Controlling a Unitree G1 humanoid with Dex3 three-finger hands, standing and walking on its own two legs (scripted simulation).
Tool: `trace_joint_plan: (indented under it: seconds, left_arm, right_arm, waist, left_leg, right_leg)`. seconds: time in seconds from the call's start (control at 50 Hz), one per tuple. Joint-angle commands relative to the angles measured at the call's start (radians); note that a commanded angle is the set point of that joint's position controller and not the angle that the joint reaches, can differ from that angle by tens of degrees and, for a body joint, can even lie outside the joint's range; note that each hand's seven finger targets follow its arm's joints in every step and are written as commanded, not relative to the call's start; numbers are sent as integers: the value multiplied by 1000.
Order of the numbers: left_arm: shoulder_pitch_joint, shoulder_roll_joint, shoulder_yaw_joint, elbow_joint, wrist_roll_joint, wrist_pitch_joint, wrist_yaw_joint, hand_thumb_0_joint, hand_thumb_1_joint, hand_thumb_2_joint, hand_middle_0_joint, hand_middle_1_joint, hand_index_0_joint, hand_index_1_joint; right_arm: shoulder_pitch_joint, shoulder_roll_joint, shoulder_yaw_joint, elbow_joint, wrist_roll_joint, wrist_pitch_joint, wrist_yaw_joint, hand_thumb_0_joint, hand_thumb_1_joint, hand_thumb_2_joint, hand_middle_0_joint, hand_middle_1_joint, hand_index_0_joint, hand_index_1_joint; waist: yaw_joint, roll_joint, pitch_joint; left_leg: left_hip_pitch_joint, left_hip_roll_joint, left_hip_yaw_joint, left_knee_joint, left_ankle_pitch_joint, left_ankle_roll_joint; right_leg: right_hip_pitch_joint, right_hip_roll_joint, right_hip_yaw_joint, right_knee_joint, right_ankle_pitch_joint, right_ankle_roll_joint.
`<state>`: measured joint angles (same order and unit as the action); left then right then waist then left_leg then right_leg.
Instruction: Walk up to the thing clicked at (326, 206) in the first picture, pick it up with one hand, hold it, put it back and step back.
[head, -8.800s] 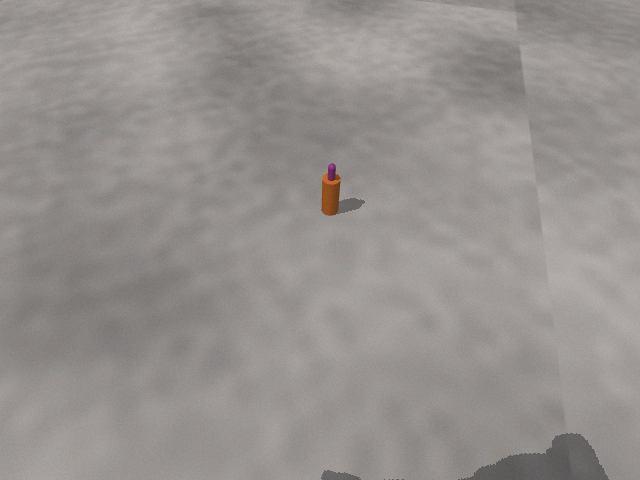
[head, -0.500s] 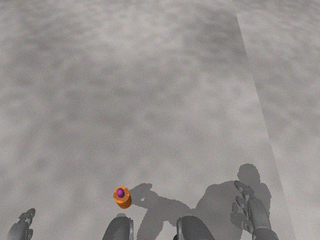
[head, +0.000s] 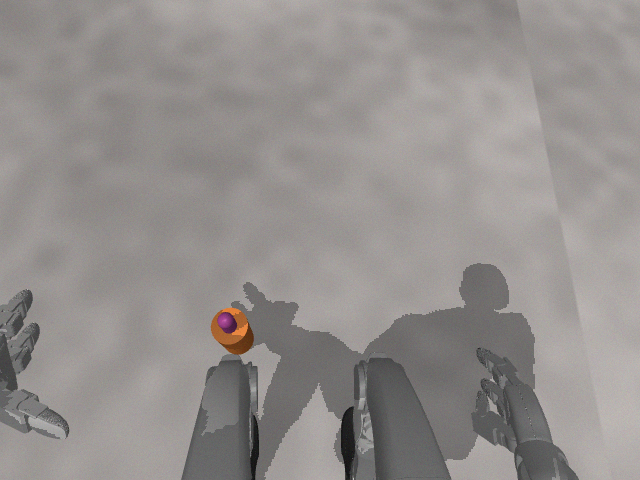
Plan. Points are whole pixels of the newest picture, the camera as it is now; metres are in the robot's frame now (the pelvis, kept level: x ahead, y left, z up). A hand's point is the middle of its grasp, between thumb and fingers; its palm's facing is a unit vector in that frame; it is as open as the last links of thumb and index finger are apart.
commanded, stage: go down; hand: left
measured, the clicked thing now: (232, 330) +0.35 +0.15 -0.45
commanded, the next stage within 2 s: approach in 1.58 s
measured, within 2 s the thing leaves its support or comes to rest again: neither
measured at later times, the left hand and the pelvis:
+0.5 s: hand (57, 343) +0.29 +0.34 -0.12, palm faces +0.05 -0.99 -0.15, open 17.6 cm; pelvis -0.02 +0.00 -0.07, yaw -1 degrees
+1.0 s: hand (60, 333) +0.30 +0.35 -0.15, palm faces +0.03 -0.99 -0.13, open 17.6 cm; pelvis -0.03 +0.00 -0.11, yaw -2 degrees
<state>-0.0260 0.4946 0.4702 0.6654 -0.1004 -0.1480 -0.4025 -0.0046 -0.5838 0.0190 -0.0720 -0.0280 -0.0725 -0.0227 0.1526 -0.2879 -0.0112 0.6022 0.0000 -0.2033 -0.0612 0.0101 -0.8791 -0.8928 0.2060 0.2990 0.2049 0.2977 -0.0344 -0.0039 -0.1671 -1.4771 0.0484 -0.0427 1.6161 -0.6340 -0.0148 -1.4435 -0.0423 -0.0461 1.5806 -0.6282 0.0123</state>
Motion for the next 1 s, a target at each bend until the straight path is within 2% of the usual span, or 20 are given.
trace_joint_plan:
  seconds: [0.0,0.06,0.1,0.24,0.26,0.3,0.38,0.4,0.42,0.46,0.54,0.56,0.66,0.68,0.7,0.72,0.78,0.9,0.92,0.98]
  left_arm:
    - [-91,315,140,-103,-31,-104,-34,0,-611,0,-60,-8,-58,-5]
    - [-166,306,126,-78,-38,-130,-62,0,-596,0,-52,-11,-53,-6]
    - [-189,355,156,-69,-40,-146,-75,0,-574,0,-52,-7,-52,-2]
    - [-239,402,177,-46,-56,-169,-117,0,-559,27,-39,-19,-37,-16]
    - [-228,411,192,-25,-57,-165,-117,0,-559,29,-41,-19,-38,-18]
    - [-228,391,181,-5,-64,-167,-129,0,-586,32,-38,-27,-38,-25]
    - [-262,431,208,-18,-78,-180,-154,0,-548,44,-32,-27,-30,-26]
    - [-262,439,211,-16,-80,-182,-157,0,-554,49,-28,-23,-25,-23]
    - [-270,426,207,2,-86,-183,-165,0,-566,46,-30,-29,-29,-27]
    - [-285,436,219,6,-90,-192,-178,0,-559,48,-32,-24,-27,-26]
    - [-321,445,220,16,-94,-200,-201,0,-551,60,-28,-34,-25,-34]
    - [-343,475,232,7,-97,-201,-206,0,-555,52,-29,-31,-28,-29]
    - [-377,514,249,-11,-111,-204,-224,0,-547,55,-31,-31,-27,-32]
    - [-342,530,271,10,-113,-199,-224,0,-560,52,-33,-33,-29,-33]
    - [-345,499,239,21,-113,-195,-232,0,-573,48,-36,-28,-29,-32]
    - [-362,500,238,1,-116,-195,-238,0,-556,51,-33,-28,-28,-30]
    - [-371,529,257,-8,-113,-191,-238,0,-576,46,-38,-30,-32,-32]
    - [-380,502,241,9,-125,-188,-254,0,-575,38,-39,-30,-38,-28]
    - [-404,539,262,-16,-125,-194,-253,0,-577,47,-39,-33,-35,-35]
    - [-381,530,266,5,-125,-193,-258,0,-599,47,-41,-38,-37,-40]
  right_arm:
    - [35,-189,-74,-97,0,-40,-17,0,-874,-891,200,299,200,299]
    - [32,-190,-71,-88,-4,-43,-17,0,-872,-891,200,299,200,299]
    - [38,-201,-68,-83,-4,-43,-16,0,-873,-892,200,299,200,299]
    - [26,-215,-56,-74,-5,-40,-18,0,-876,-895,200,299,200,299]
    - [33,-214,-56,-75,-3,-40,-18,0,-877,-896,200,299,200,299]
    - [22,-220,-51,-69,0,-39,-17,0,-876,-895,200,299,200,299]
    - [32,-230,-48,-59,-2,-37,-17,0,-881,-898,200,299,200,299]
    - [20,-224,-44,-63,-4,-37,-17,0,-879,-898,200,299,200,299]
    - [27,-223,-44,-52,-3,-39,-16,0,-883,-899,201,299,200,299]
    - [24,-230,-42,-48,-5,-39,-13,0,-883,-900,200,299,200,299]
    - [25,-238,-45,-43,-8,-38,-16,0,-880,-899,200,299,200,299]
    - [30,-242,-42,-34,-9,-40,-15,0,-880,-899,201,299,200,299]
    - [28,-241,-38,-34,-9,-38,-15,0,-879,-899,200,299,200,299]
    - [33,-242,-35,-33,-9,-37,-16,0,-881,-899,200,299,200,299]
    - [43,-238,-34,-13,-8,-37,-15,0,-887,-900,200,299,200,299]
    - [31,-240,-35,-18,-8,-38,-16,0,-880,-899,200,299,200,299]
    - [31,-250,-34,-27,-6,-37,-20,0,-882,-899,200,299,200,299]
    - [40,-252,-31,-3,-2,-37,-19,0,-881,-898,200,299,200,299]
    - [34,-258,-34,-16,-3,-37,-19,0,-880,-899,200,299,200,299]
    - [44,-259,-30,-10,-3,-34,-19,0,-883,-900,200,299,200,299]
  waist:
    - [29,103,-441]
    - [11,106,-430]
    - [25,127,-456]
    - [38,158,-482]
    - [38,139,-511]
    - [34,132,-481]
    - [38,151,-528]
    - [43,136,-509]
    - [26,120,-502]
    - [36,142,-523]
    - [27,143,-521]
    - [33,153,-521]
    - [34,123,-541]
    - [45,105,-565]
    - [33,98,-550]
    - [37,120,-550]
    - [35,135,-566]
    - [32,159,-526]
    - [42,167,-544]
    - [42,161,-569]
  left_leg:
    - [283,-27,-23,-177,236,30]
    - [230,-22,-31,-158,130,30]
    - [226,-20,-40,-153,113,27]
    - [180,-21,-42,-111,68,26]
    - [169,-24,-37,-91,108,27]
    - [159,-23,-47,-83,107,27]
    - [171,-24,-44,-33,186,27]
    - [129,-27,-31,-21,164,31]
    - [106,-27,-30,-8,161,32]
    - [116,-26,-36,4,177,30]
    - [83,-25,-35,24,133,31]
    - [76,-25,-34,34,128,30]
    - [-4,-29,-11,73,63,39]
    - [-10,-30,-5,87,110,38]
    - [-15,-30,-6,92,110,38]
    - [-5,-30,-7,93,110,38]
    - [5,-31,-15,98,124,36]
    - [20,-26,-37,95,111,30]
    - [19,-26,-35,100,97,31]
    - [36,-26,-42,109,157,29]
  right_leg:
    - [162,28,22,-138,195,-46]
    - [109,28,31,-122,121,-41]
    - [90,28,27,-97,109,-42]
    - [21,29,20,-43,69,-45]
    - [44,29,18,-35,96,-45]
    - [-5,32,1,-8,100,-49]
    - [-33,31,-2,31,149,-52]
    - [-24,32,3,25,134,-49]
    - [-16,32,7,29,130,-48]
    - [-55,35,-2,63,139,-52]
    - [-83,34,-1,80,110,-52]
    - [-84,34,1,91,105,-51]
    - [-53,30,28,74,41,-41]
    - [-15,30,30,81,75,-40]
    - [-43,32,30,85,72,-42]
    - [-69,33,26,94,73,-45]
    - [-79,34,7,118,93,-48]
    - [-164,37,-13,161,85,-54]
    - [-163,36,-10,163,78,-53]
    - [-163,35,-19,184,119,-55]
